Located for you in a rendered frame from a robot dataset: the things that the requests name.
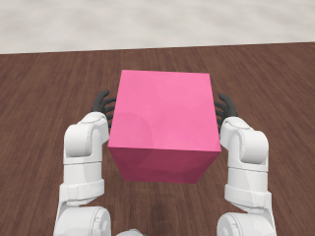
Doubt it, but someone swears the left robot forearm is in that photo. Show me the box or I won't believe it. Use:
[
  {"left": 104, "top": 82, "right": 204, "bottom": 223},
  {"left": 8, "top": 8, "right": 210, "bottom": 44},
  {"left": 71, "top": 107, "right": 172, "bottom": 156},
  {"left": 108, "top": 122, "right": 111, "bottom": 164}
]
[{"left": 53, "top": 111, "right": 109, "bottom": 236}]

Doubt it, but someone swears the robot right upper arm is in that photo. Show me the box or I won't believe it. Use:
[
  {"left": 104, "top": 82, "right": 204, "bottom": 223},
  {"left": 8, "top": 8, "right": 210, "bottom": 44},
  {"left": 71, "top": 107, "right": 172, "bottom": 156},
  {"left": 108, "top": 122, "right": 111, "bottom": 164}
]
[{"left": 217, "top": 212, "right": 276, "bottom": 236}]

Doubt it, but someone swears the right robot hand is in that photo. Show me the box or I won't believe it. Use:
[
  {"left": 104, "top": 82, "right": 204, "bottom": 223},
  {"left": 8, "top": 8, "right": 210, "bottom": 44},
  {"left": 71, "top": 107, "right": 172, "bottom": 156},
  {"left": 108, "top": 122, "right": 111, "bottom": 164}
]
[{"left": 214, "top": 93, "right": 238, "bottom": 134}]

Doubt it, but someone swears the robot left upper arm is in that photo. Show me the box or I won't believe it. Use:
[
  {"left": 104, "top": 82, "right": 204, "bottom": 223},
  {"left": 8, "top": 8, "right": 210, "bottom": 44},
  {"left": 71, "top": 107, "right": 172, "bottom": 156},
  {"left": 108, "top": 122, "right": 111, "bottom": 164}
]
[{"left": 54, "top": 206, "right": 111, "bottom": 236}]

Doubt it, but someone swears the left robot hand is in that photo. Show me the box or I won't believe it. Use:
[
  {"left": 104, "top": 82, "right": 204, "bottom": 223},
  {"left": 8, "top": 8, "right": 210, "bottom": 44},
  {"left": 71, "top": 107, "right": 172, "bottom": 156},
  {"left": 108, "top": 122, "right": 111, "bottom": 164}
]
[{"left": 92, "top": 89, "right": 117, "bottom": 129}]

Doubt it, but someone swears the carton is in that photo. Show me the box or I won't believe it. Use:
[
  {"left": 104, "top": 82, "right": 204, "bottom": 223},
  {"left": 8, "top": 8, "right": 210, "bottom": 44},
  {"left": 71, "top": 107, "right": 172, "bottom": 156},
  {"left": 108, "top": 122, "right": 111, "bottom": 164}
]
[{"left": 107, "top": 70, "right": 221, "bottom": 184}]

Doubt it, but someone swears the right robot forearm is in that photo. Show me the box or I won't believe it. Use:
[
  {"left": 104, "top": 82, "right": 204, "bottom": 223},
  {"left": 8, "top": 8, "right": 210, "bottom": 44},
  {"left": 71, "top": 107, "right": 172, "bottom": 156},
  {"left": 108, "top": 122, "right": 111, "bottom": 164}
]
[{"left": 220, "top": 116, "right": 277, "bottom": 236}]

